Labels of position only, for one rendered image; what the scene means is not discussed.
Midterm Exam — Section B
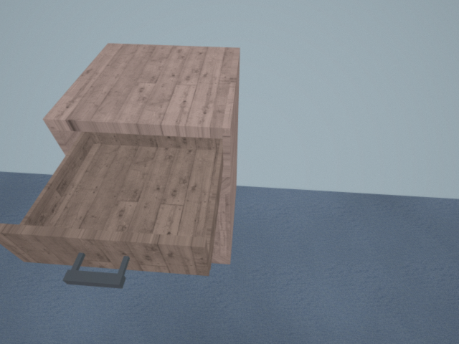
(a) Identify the drawer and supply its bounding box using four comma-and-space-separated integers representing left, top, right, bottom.
0, 132, 223, 276

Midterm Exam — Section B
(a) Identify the handle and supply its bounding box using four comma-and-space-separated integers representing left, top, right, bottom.
63, 252, 130, 289

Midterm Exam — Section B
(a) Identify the cabinet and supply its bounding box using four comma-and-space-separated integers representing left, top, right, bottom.
43, 43, 240, 264

